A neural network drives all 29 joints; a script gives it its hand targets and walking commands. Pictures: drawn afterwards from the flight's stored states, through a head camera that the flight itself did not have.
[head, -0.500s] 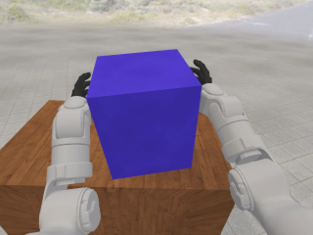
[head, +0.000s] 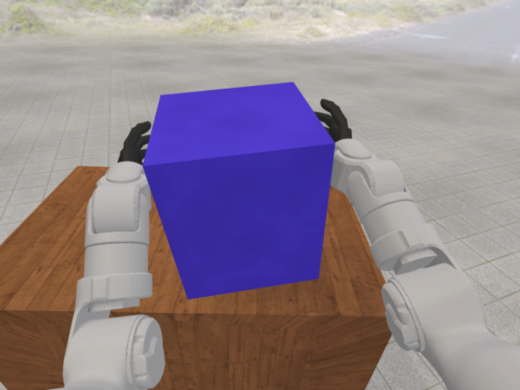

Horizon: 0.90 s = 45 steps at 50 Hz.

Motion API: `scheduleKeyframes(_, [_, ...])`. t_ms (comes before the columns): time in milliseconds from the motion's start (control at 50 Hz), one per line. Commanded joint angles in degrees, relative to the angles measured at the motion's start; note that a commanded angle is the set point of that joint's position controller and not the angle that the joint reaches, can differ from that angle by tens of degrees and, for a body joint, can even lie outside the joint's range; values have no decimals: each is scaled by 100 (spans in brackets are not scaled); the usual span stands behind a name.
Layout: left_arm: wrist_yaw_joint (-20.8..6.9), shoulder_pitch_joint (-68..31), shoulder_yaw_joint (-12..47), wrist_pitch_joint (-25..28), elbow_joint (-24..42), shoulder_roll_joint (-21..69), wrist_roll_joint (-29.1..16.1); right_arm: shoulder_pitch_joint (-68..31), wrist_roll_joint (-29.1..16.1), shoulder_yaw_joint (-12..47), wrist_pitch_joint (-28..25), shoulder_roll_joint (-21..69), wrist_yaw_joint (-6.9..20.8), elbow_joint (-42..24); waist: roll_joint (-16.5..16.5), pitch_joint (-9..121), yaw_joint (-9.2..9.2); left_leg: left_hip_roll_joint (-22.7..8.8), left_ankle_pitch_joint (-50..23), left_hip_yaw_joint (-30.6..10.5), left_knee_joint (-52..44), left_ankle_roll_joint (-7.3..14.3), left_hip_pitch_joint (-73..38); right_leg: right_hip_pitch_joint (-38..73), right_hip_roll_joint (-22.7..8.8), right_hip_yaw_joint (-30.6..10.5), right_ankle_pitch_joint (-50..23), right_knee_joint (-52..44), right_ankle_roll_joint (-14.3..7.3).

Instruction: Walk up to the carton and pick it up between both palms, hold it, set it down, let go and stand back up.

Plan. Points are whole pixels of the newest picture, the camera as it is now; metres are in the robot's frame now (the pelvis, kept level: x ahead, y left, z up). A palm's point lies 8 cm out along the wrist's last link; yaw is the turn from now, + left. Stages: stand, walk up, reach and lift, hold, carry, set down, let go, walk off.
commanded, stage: hold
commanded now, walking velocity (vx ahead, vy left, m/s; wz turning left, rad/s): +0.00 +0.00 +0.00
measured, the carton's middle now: (241, 189) +0.37 +0.01 +0.20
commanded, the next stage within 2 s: none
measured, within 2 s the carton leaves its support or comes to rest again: neither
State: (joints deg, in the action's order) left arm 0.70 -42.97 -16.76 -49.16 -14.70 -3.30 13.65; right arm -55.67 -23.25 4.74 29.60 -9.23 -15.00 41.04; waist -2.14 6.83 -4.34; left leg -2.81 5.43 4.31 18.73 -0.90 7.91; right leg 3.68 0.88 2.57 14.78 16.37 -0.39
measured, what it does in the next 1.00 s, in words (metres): stands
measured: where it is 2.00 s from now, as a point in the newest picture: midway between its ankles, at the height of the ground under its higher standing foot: outside the picture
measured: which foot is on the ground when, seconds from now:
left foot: down 0.00-1.00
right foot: down 0.00-1.00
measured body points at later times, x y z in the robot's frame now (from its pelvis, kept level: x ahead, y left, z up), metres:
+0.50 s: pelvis -0.01 +0.00 +0.00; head -0.09 +0.02 +0.44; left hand +0.37 +0.17 +0.25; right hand +0.38 -0.13 +0.28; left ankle +0.06 +0.13 -0.75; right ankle -0.06 -0.10 -0.75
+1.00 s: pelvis -0.01 +0.00 +0.00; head -0.09 +0.03 +0.44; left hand +0.37 +0.17 +0.24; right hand +0.38 -0.13 +0.27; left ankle +0.06 +0.13 -0.75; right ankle -0.06 -0.10 -0.75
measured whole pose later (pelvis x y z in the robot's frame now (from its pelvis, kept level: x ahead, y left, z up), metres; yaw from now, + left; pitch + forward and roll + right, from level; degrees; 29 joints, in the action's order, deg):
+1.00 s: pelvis -0.01 +0.00 +0.00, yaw +0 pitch -5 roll +0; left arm 0.2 -45.9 -17.8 -48.9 -19.7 -3.6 14.3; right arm -58.6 -21.0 2.1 30.0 -8.4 -14.0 46.6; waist -2.6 7.0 -3.4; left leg -2.7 4.6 4.7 18.1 -0.4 8.1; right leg 2.6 0.7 2.0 14.5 17.2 -0.4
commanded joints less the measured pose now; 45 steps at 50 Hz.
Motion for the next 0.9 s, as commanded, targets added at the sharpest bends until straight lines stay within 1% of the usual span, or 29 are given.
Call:
scheduleKeyframes(0, [-834, -4498, 2126, 500, 1098, 3023, -913, -3890, -665, 1351, 29, 3741, 497, -1562, 307, 1468, 13, 381, -1372, -309, 288, -66, -2226, -1323, 242, -93, -2006, -329, 659])
scheduleKeyframes(60, [-846, -4542, 2207, 524, 1258, 3066, -961, -3826, -646, 1334, 35, 3752, 550, -1656, 215, 1558, 5, 362, -1436, -363, 286, -83, -2275, -1408, 268, -91, -1959, -311, 617])
scheduleKeyframes(80, [-846, -4681, 2278, 527, 1307, 3162, -1012, -3846, -619, 1357, 44, 3767, 533, -1651, 407, 1591, -66, 380, -1465, -345, 329, -137, -2326, -1479, 263, -83, -1941, -304, 587])
scheduleKeyframes(120, [-810, -4827, 2269, 544, 1302, 3179, -1004, -3966, -603, 1282, 75, 3805, 557, -1673, 328, 1474, -26, 348, -1241, -363, 270, -113, -2268, -1617, 274, -66, -1606, -347, 574])
scheduleKeyframes(160, [-777, -5015, 2412, 543, 1334, 3183, -1067, -4049, -579, 1214, 49, 3862, 594, -1603, 518, 1546, -43, 333, -1159, -357, 247, -128, -2193, -1726, 279, -94, -1395, -371, 535])
scheduleKeyframes(200, [-772, -4838, 2352, 568, 1348, 3149, -1089, -4015, -628, 1376, 11, 3993, 575, -1839, 241, 1851, 12, 365, -1282, -369, 361, -51, -2217, -1499, 272, -119, -1823, -305, 581])
scheduleKeyframes(220, [-771, -4788, 2330, 564, 1287, 3137, -1054, -4011, -556, 1355, 42, 3939, 542, -1827, 288, 1868, -14, 404, -1230, -343, 348, -47, -2189, -1460, 254, -133, -1899, -282, 625])
scheduleKeyframes(240, [-778, -4839, 2224, 549, 1131, 3022, -1028, -4204, -547, 1336, 39, 3885, 537, -1833, 308, 1731, 76, 365, -984, -337, 275, 16, -2104, -1473, 213, -156, -1635, -303, 631])
scheduleKeyframes(260, [-784, -4815, 2171, 557, 1025, 3045, -995, -4195, -497, 1291, 42, 3936, 513, -1742, 215, 1617, 30, 366, -927, -334, 274, 34, -2186, -1651, 190, -129, -1680, -325, 665])
scheduleKeyframes(280, [-801, -4706, 2062, 555, 867, 2992, -940, -4051, -455, 1234, 42, 3847, 518, -1593, 171, 1409, 69, 343, -807, -302, 189, 60, -2135, -1712, 175, -123, -1501, -374, 653])
scheduleKeyframes(320, [-881, -4513, 1998, 529, 656, 2931, -852, -3996, -388, 1256, 45, 3864, 508, -1463, 195, 1356, 32, 374, -753, -287, 197, 86, -2021, -1581, 151, -149, -1551, -383, 662])
scheduleKeyframes(340, [-909, -4675, 1974, 537, 695, 2959, -851, -4134, -394, 1247, 46, 3883, 495, -1518, 89, 1481, 44, 380, -749, -299, 201, 93, -1964, -1491, 153, -138, -1588, -351, 680])
scheduleKeyframes(360, [-917, -4586, 1914, 553, 723, 2966, -849, -3927, -415, 1235, 59, 3940, 485, -1429, 148, 1549, 108, 376, -831, -332, 183, 137, -2007, -1428, 127, -198, -1745, -335, 656])
scheduleKeyframes(380, [-914, -4640, 1984, 547, 806, 2922, -862, -4057, -440, 1231, 55, 3885, 464, -1454, 208, 1520, 37, 366, -902, -313, 198, 104, -2105, -1442, 129, -202, -1842, -333, 675])
scheduleKeyframes(400, [-905, -4584, 1927, 552, 802, 2955, -872, -3971, -473, 1223, 56, 3840, 486, -1453, 140, 1530, 56, 355, -910, -296, 185, 71, -2098, -1401, 190, -136, -1742, -333, 665])
scheduleKeyframes(440, [-933, -4555, 1993, 540, 747, 2993, -892, -4065, -477, 1288, 47, 3828, 460, -1537, 145, 1432, 19, 382, -1111, -312, 272, 44, -2107, -1436, 150, -175, -2053, -310, 663])
scheduleKeyframes(460, [-940, -4696, 2082, 564, 919, 3011, -939, -4050, -484, 1226, 22, 3813, 457, -1518, 277, 1609, -14, 397, -1146, -307, 283, -8, -2137, -1305, 181, -169, -2014, -301, 664])
scheduleKeyframes(520, [-899, -4975, 2162, 612, 775, 3109, -991, -4074, -440, 1137, 2, 3885, 541, -1221, 423, 1344, -47, 314, -789, -339, 221, -56, -2113, -1746, 201, -89, -1259, -390, 574])
scheduleKeyframes(540, [-891, -5021, 2151, 636, 821, 3116, -945, -4052, -442, 1020, -14, 3857, 587, -1155, 543, 1350, -9, 317, -820, -350, 179, -52, -2104, -1751, 214, -90, -1176, -380, 521])
scheduleKeyframes(560, [-881, -5062, 2226, 644, 889, 3136, -987, -4206, -463, 1102, -69, 3847, 617, -1362, 529, 1512, -28, 289, -854, -352, 187, -55, -2161, -1816, 217, -72, -1170, -386, 526])
scheduleKeyframes(580, [-844, -5039, 2297, 653, 949, 3198, -970, -4130, -407, 975, -57, 3795, 638, -1273, 634, 1591, -100, 282, -876, -372, 182, -108, -2183, -1729, 228, -115, -1126, -366, 490])
scheduleKeyframes(620, [-769, -5111, 2338, 642, 987, 3267, -1058, -4331, -510, 1130, -71, 3887, 646, -1499, 520, 1778, -14, 316, -1213, -372, 290, -120, -2345, -1734, 277, -50, -1477, -374, 536])
scheduleKeyframes(660, [-711, -5048, 2424, 677, 1146, 3244, -1145, -4320, -560, 1252, -85, 3952, 612, -1766, 357, 2003, -48, 361, -1258, -389, 357, -53, -2322, -1662, 258, -116, -1618, -339, 566])
scheduleKeyframes(680, [-711, -4922, 2170, 653, 888, 3155, -1023, -4141, -513, 1121, -3, 3900, 605, -1348, 339, 1650, 23, 344, -982, -369, 272, -12, -2166, -1699, 222, -122, -1424, -348, 552])
scheduleKeyframes(720, [-757, -4925, 2076, 620, 686, 3121, -1000, -4073, -409, 1030, 8, 3870, 605, -1204, 350, 1490, -3, 325, -723, -384, 181, 4, -2016, -1694, 199, -104, -1235, -364, 558])
scheduleKeyframes(760, [-770, -4959, 2076, 638, 806, 3091, -983, -4238, -431, 1108, -2, 3945, 607, -1309, 189, 1740, 55, 332, -775, -317, 188, 63, -2105, -1597, 189, -98, -1275, -380, 581])
scheduleKeyframes(820, [-753, -4886, 2110, 626, 775, 3124, -995, -4249, -523, 1218, 3, 3898, 608, -1416, 251, 1670, 61, 305, -1148, -380, 262, 9, -2240, -1583, 229, -116, -1571, -354, 576])
scheduleKeyframes(840, [-767, -4730, 1968, 573, 443, 3083, -860, -4209, -493, 1087, 25, 3762, 618, -1119, 290, 1378, 108, 296, -974, -322, 212, -13, -2230, -1702, 221, -130, -1326, -429, 558])
scheduleKeyframes(880, [-802, -4762, 1841, 534, 269, 3095, -779, -4206, -425, 955, 39, 3649, 695, -861, 320, 1080, 106, 253, -571, -311, 18, 15, -2083, -1815, 249, -88, -773, -497, 511])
